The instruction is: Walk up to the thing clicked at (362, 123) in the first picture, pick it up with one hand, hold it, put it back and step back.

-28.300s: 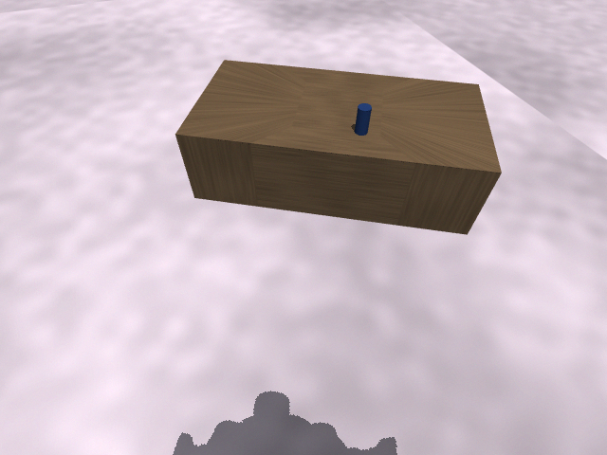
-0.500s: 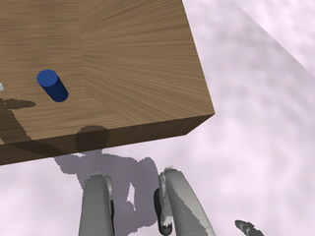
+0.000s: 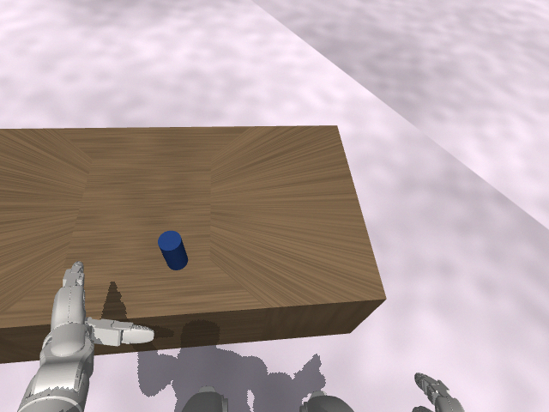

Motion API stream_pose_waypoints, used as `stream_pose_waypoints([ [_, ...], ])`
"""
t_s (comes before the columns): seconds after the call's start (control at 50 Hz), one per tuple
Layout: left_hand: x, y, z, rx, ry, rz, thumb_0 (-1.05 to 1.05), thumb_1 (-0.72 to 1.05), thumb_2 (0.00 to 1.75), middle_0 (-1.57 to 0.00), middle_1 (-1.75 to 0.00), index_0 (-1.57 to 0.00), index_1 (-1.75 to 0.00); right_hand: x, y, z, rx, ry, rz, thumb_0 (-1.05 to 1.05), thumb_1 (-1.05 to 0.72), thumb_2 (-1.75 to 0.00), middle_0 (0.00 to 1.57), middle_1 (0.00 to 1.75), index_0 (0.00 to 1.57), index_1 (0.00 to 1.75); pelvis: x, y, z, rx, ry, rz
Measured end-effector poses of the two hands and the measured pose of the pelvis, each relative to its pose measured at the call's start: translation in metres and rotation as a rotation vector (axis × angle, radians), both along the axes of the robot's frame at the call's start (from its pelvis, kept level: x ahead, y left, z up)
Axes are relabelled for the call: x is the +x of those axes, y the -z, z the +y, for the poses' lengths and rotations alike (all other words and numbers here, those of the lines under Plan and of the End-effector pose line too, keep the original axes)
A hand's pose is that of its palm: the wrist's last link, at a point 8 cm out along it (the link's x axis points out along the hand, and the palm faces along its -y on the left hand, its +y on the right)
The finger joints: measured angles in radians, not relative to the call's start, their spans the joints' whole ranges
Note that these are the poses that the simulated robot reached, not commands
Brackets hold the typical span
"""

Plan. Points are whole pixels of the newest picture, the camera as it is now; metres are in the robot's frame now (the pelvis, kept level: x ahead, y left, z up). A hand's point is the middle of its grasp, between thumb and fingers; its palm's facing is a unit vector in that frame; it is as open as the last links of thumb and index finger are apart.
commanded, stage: home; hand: left
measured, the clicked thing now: (173, 251) +0.50 +0.21 -0.30
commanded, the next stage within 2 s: none
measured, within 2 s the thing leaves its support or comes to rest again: neither
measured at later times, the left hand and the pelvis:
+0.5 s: hand (140, 399) +0.16 +0.17 -0.05, palm faces +0.16 -0.95 -0.28, open 17.1 cm; pelvis +0.00 -0.02 +0.02, yaw +2 degrees
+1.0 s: hand out of the picture +0.11 +0.22 -0.08, palm faces -0.01 -0.92 -0.40, open 17.3 cm; pelvis +0.00 -0.02 +0.04, yaw +2 degrees
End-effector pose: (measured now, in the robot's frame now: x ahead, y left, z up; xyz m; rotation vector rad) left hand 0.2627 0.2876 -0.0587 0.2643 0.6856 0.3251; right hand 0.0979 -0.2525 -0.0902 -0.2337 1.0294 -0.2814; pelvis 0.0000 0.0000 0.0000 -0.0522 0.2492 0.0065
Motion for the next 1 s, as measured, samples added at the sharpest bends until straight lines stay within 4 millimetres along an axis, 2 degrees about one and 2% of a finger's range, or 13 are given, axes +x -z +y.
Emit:
stream_pose_waypoints([
  [0.12,-0.038,-0.019,-0.02,-0.004,0.023,-0.003,-0.01,-0.45,0.1,-0.06,-0.07,-0.07,-0.06,0.039,-0.016,0.01,0.016,-0.049,-0.135,0.0,-0.9,-0.9,0.2,0.3,0.2,0.3,0.004,-0.01,-0.002,0.012,-0.005,-0.056],
  [0.22,-0.075,-0.033,-0.05,-0.045,0.061,0.006,-0.01,-0.46,0.1,-0.06,-0.06,-0.07,-0.06,0.064,-0.025,0.017,0.048,-0.074,-0.228,0.01,-0.9,-0.9,0.2,0.3,0.2,0.3,0.008,-0.016,-0.004,0.022,-0.006,-0.091],
  [0.32,-0.11,-0.034,-0.072,-0.1,0.057,0.041,-0.01,-0.46,0.1,-0.06,-0.07,-0.07,-0.06,0.08,-0.034,0.018,0.053,-0.101,-0.286,0.01,-0.9,-0.9,0.2,0.3,0.2,0.3,0.008,-0.017,-0.01,0.029,-0.014,-0.114],
  [0.42,-0.127,-0.034,-0.075,-0.102,0.032,0.054,-0.01,-0.47,0.1,-0.06,-0.06,-0.07,-0.06,0.083,-0.04,0.013,0.027,-0.132,-0.315,0.01,-0.89,-0.9,0.2,0.3,0.2,0.3,0.004,-0.016,-0.018,0.034,-0.025,-0.129],
  [0.6,-0.118,-0.044,-0.076,-0.055,0.06,0.018,-0.01,-0.49,0.09,-0.06,-0.06,-0.06,-0.06,0.065,-0.037,-0.001,0.004,-0.112,-0.321,0.01,-0.89,-0.9,0.2,0.3,0.2,0.3,-0.002,-0.015,-0.022,0.036,-0.025,-0.141],
  [0.74,-0.118,-0.04,-0.083,-0.059,0.104,0.026,-0.01,-0.5,0.08,-0.05,-0.06,-0.06,-0.06,0.044,-0.028,-0.008,-0.003,-0.102,-0.266,0.01,-0.9,-0.9,0.2,0.3,0.2,0.3,-0.004,-0.015,-0.022,0.039,-0.019,-0.151],
  [0.84,-0.13,-0.016,-0.062,-0.019,0.175,0.167,-0.01,-0.51,0.08,-0.06,-0.06,-0.07,-0.05,0.023,-0.013,-0.02,0.012,-0.165,-0.064,0.01,-0.89,-0.9,0.2,0.3,0.2,0.3,-0.002,-0.025,-0.021,0.056,-0.017,-0.206],
  [1.0,-0.165,-0.015,-0.023,0.025,0.104,0.322,-0.01,-0.52,0.07,-0.06,-0.06,-0.06,-0.05,-0.008,-0.012,-0.039,0.025,-0.121,0.053,0.01,-0.9,-0.9,0.2,0.3,0.2,0.3,0.005,-0.04,-0.017,0.062,-0.02,-0.259],
])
